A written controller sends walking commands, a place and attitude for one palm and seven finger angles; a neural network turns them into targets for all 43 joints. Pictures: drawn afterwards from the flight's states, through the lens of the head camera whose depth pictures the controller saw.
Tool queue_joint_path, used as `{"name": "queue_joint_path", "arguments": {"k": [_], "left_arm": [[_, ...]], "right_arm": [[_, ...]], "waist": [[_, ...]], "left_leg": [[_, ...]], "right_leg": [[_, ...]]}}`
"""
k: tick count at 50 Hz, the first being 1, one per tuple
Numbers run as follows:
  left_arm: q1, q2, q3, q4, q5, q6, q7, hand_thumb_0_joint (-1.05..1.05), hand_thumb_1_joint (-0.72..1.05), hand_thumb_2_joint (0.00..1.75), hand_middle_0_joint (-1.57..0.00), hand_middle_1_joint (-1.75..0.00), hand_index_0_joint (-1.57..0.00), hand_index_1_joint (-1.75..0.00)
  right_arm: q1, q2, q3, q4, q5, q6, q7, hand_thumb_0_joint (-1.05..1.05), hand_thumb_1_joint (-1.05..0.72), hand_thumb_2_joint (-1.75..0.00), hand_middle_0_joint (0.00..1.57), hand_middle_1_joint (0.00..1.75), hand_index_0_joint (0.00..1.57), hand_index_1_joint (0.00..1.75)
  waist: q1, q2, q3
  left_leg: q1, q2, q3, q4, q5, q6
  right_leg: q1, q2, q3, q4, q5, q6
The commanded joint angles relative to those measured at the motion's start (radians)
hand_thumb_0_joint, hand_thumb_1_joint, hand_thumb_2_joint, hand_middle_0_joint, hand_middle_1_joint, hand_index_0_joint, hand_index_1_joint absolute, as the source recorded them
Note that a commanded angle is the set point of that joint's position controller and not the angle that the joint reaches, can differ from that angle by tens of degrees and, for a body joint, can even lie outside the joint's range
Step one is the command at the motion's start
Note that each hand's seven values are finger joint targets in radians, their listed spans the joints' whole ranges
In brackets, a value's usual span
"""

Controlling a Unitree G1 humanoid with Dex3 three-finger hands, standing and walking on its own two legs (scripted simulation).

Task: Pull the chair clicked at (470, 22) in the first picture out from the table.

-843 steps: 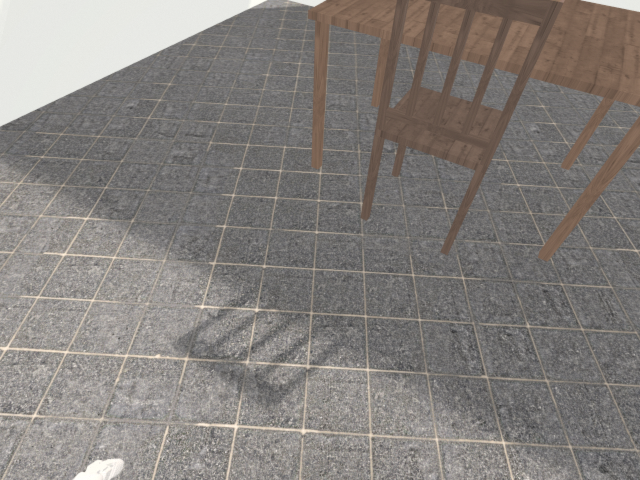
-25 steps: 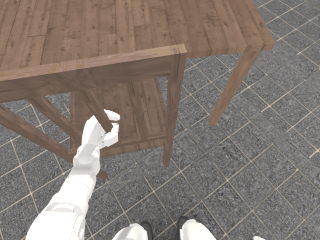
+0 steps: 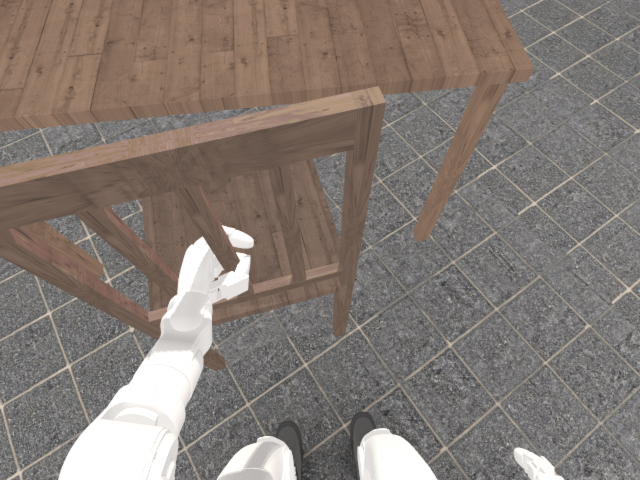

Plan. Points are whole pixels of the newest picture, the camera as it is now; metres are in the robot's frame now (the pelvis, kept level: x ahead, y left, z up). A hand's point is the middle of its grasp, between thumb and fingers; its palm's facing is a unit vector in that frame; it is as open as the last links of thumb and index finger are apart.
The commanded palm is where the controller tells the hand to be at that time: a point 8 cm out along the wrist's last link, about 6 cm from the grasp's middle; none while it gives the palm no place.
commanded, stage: step backward, pulling the chair out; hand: left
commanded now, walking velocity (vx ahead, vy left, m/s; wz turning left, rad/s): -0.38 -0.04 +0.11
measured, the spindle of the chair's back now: (224, 251) +0.40 +0.13 -0.05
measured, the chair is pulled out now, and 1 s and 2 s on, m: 0.13 0.14 0.20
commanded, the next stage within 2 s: none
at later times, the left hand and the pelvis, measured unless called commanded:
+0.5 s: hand (235, 287) +0.36 +0.12 -0.07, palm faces -0.05 -0.97 -0.24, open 5.4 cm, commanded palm +0.36 +0.17 -0.06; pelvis -0.01 +0.00 +0.00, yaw +1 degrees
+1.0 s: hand (235, 287) +0.36 +0.12 -0.07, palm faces -0.05 -0.97 -0.24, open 5.4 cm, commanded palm +0.36 +0.17 -0.06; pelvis -0.01 -0.01 -0.01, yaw +2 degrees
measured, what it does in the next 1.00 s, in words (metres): stands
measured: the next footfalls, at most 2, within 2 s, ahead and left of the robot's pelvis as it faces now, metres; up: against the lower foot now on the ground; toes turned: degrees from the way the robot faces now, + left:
left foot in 1.72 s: -0.05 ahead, +0.14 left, +0.00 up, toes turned +6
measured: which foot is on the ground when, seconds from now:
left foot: down 0.00-1.00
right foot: down 0.00-1.00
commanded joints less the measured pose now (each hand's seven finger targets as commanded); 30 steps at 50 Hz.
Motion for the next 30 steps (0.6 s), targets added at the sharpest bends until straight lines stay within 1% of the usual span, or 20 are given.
{"name": "queue_joint_path", "arguments": {"k": [1,2,4,5,6,7,10,11,12,15,16,17,19,21,22,23,24,27,28,30], "left_arm": [[-0.303,0.225,0.002,-0.169,0.051,-0.056,0.02,0.0,0.9,0.9,-0.5,-1.45,-0.5,-1.45],[-0.302,0.257,0.026,-0.166,0.053,-0.058,0.024,0.0,0.9,0.9,-0.5,-1.45,-0.5,-1.45],[-0.31,0.224,-0.003,-0.166,0.054,-0.064,0.02,0.0,0.9,0.9,-0.5,-1.45,-0.5,-1.45],[-0.311,0.226,0.0,-0.162,0.056,-0.069,0.021,0.0,0.9,0.9,-0.5,-1.45,-0.5,-1.45],[-0.311,0.23,0.002,-0.159,0.058,-0.071,0.022,0.0,0.9,0.9,-0.5,-1.45,-0.5,-1.45],[-0.304,0.257,0.028,-0.147,0.061,-0.073,0.026,0.0,0.9,0.9,-0.5,-1.45,-0.5,-1.45],[-0.314,0.231,0.01,-0.152,0.061,-0.077,0.025,0.0,0.9,0.9,-0.5,-1.45,-0.5,-1.45],[-0.318,0.234,0.013,-0.15,0.064,-0.078,0.026,0.0,0.9,0.9,-0.5,-1.45,-0.5,-1.45],[-0.312,0.258,0.034,-0.143,0.066,-0.079,0.03,0.0,0.9,0.9,-0.5,-1.45,-0.5,-1.45],[-0.324,0.235,0.014,-0.148,0.066,-0.08,0.029,0.0,0.9,0.9,-0.5,-1.45,-0.5,-1.45],[-0.324,0.236,0.016,-0.143,0.068,-0.08,0.03,0.0,0.9,0.9,-0.5,-1.45,-0.5,-1.45],[-0.321,0.257,0.034,-0.13,0.07,-0.079,0.032,0.0,0.9,0.9,-0.5,-1.45,-0.5,-1.45],[-0.328,0.234,0.014,-0.145,0.069,-0.079,0.029,0.0,0.9,0.9,-0.5,-1.45,-0.5,-1.45],[-0.338,0.232,0.01,-0.15,0.067,-0.08,0.029,0.0,0.9,0.9,-0.5,-1.45,-0.5,-1.45],[-0.329,0.255,0.031,-0.14,0.07,-0.079,0.032,0.0,0.9,0.9,-0.5,-1.45,-0.5,-1.45],[-0.325,0.237,0.016,-0.143,0.068,-0.077,0.03,0.0,0.9,0.9,-0.5,-1.45,-0.5,-1.45],[-0.333,0.232,0.012,-0.153,0.067,-0.078,0.028,0.0,0.9,0.9,-0.5,-1.45,-0.5,-1.45],[-0.325,0.243,0.025,-0.145,0.068,-0.075,0.03,0.0,0.9,0.9,-0.5,-1.45,-0.5,-1.45],[-0.329,0.233,0.016,-0.152,0.065,-0.074,0.029,0.0,0.9,0.9,-0.5,-1.45,-0.5,-1.45],[-0.34,0.224,0.008,-0.163,0.062,-0.074,0.027,0.0,0.9,0.9,-0.5,-1.45,-0.5,-1.45]], "right_arm": [[0.079,-0.118,-0.04,-0.056,0.001,-0.05,-0.013,0.0,-0.9,-0.9,0.2,0.3,0.2,0.3],[0.082,-0.124,-0.043,-0.052,-0.001,-0.053,-0.015,0.0,-0.9,-0.9,0.2,0.3,0.2,0.3],[0.083,-0.117,-0.038,-0.051,0.0,-0.067,-0.016,0.0,-0.9,-0.9,0.2,0.3,0.2,0.3],[0.084,-0.117,-0.037,-0.047,-0.001,-0.074,-0.017,0.0,-0.9,-0.9,0.2,0.3,0.2,0.3],[0.083,-0.115,-0.035,-0.045,-0.002,-0.08,-0.019,0.0,-0.9,-0.9,0.2,0.3,0.2,0.3],[0.088,-0.123,-0.038,-0.038,-0.003,-0.084,-0.021,0.0,-0.9,-0.9,0.2,0.3,0.2,0.3],[0.08,-0.113,-0.033,-0.039,-0.006,-0.096,-0.023,0.0,-0.9,-0.9,0.2,0.3,0.2,0.3],[0.081,-0.11,-0.033,-0.036,-0.007,-0.1,-0.025,0.0,-0.9,-0.9,0.2,0.3,0.2,0.3],[0.083,-0.119,-0.036,-0.033,-0.009,-0.101,-0.027,0.0,-0.9,-0.9,0.2,0.3,0.2,0.3],[0.087,-0.108,-0.033,-0.032,-0.01,-0.105,-0.026,0.0,-0.9,-0.9,0.2,0.3,0.2,0.3],[0.091,-0.107,-0.033,-0.029,-0.01,-0.107,-0.027,0.0,-0.9,-0.9,0.2,0.3,0.2,0.3],[0.094,-0.115,-0.036,-0.024,-0.011,-0.106,-0.028,0.0,-0.9,-0.9,0.2,0.3,0.2,0.3],[0.092,-0.106,-0.034,-0.027,-0.011,-0.107,-0.029,0.0,-0.9,-0.9,0.2,0.3,0.2,0.3],[0.092,-0.107,-0.034,-0.026,-0.008,-0.106,-0.029,0.0,-0.9,-0.9,0.2,0.3,0.2,0.3],[0.092,-0.113,-0.036,-0.024,-0.01,-0.105,-0.031,0.0,-0.9,-0.9,0.2,0.3,0.2,0.3],[0.092,-0.108,-0.034,-0.026,-0.009,-0.105,-0.031,0.0,-0.9,-0.9,0.2,0.3,0.2,0.3],[0.087,-0.109,-0.034,-0.028,-0.008,-0.106,-0.031,0.0,-0.9,-0.9,0.2,0.3,0.2,0.3],[0.08,-0.111,-0.035,-0.029,-0.011,-0.104,-0.035,0.0,-0.9,-0.9,0.2,0.3,0.2,0.3],[0.078,-0.108,-0.034,-0.031,-0.009,-0.103,-0.034,0.0,-0.9,-0.9,0.2,0.3,0.2,0.3],[0.068,-0.104,-0.033,-0.035,-0.011,-0.102,-0.034,0.0,-0.9,-0.9,0.2,0.3,0.2,0.3]], "waist": [[0.02,0.034,-0.468],[0.02,0.022,-0.464],[0.02,0.025,-0.461],[0.021,0.041,-0.455],[0.024,0.035,-0.46],[0.024,0.022,-0.459],[0.027,0.019,-0.465],[0.029,0.012,-0.467],[0.03,0.035,-0.463],[0.029,0.014,-0.471],[0.028,0.0,-0.472],[0.026,-0.007,-0.468],[0.027,-0.017,-0.481],[0.028,-0.005,-0.486],[0.027,0.0,-0.483],[0.03,-0.005,-0.49],[0.029,0.011,-0.494],[0.032,0.013,-0.488],[0.033,0.016,-0.491],[0.037,0.046,-0.488]], "left_leg": [[0.259,0.109,-0.131,-0.067,-0.045,0.0],[0.258,0.108,-0.134,-0.063,-0.063,0.001],[0.253,0.104,-0.133,-0.06,-0.093,-0.003],[0.256,0.105,-0.135,-0.063,-0.1,-0.004],[0.246,0.106,-0.136,-0.063,-0.102,-0.002],[0.249,0.108,-0.147,-0.065,-0.1,-0.001],[0.231,0.122,-0.157,-0.068,-0.081,0.004],[0.222,0.121,-0.155,-0.062,-0.078,0.004],[0.224,0.121,-0.157,-0.061,-0.077,0.004],[0.223,0.114,-0.151,-0.038,-0.056,-0.001],[0.228,0.108,-0.146,-0.027,-0.048,-0.005],[0.238,0.105,-0.15,-0.021,-0.04,-0.006],[0.245,0.106,-0.143,-0.019,-0.011,-0.008],[0.25,0.103,-0.139,-0.01,-0.007,-0.01],[0.25,0.103,-0.148,-0.016,-0.002,-0.009],[0.247,0.109,-0.153,-0.023,0.019,-0.008],[0.254,0.114,-0.152,-0.025,0.022,-0.007],[0.238,0.131,-0.171,-0.043,0.036,0.004],[0.234,0.136,-0.177,-0.045,0.037,0.006],[0.215,0.14,-0.18,-0.047,0.024,0.009]], "right_leg": [[0.111,-0.086,0.067,-0.062,-0.085,0.023],[0.105,-0.087,0.074,-0.072,-0.102,0.025],[0.098,-0.093,0.077,-0.075,-0.126,0.018],[0.087,-0.092,0.074,-0.072,-0.132,0.014],[0.093,-0.093,0.076,-0.065,-0.138,0.016],[0.091,-0.089,0.076,-0.065,-0.137,0.015],[0.103,-0.089,0.073,-0.026,-0.12,0.011],[0.108,-0.091,0.078,-0.022,-0.117,0.011],[0.106,-0.092,0.082,-0.023,-0.112,0.007],[0.118,-0.105,0.091,-0.024,-0.078,0.007],[0.115,-0.11,0.097,-0.032,-0.067,0.007],[0.107,-0.11,0.099,-0.041,-0.059,0.007],[0.126,-0.117,0.097,-0.037,-0.029,0.012],[0.13,-0.124,0.104,-0.044,-0.013,0.013],[0.128,-0.12,0.101,-0.043,-0.015,0.013],[0.144,-0.117,0.093,-0.031,-0.002,0.014],[0.143,-0.115,0.089,-0.023,0.001,0.014],[0.153,-0.105,0.084,0.001,-0.008,0.015],[0.161,-0.104,0.081,0.012,-0.01,0.013],[0.173,-0.11,0.085,0.024,-0.024,0.005]]}}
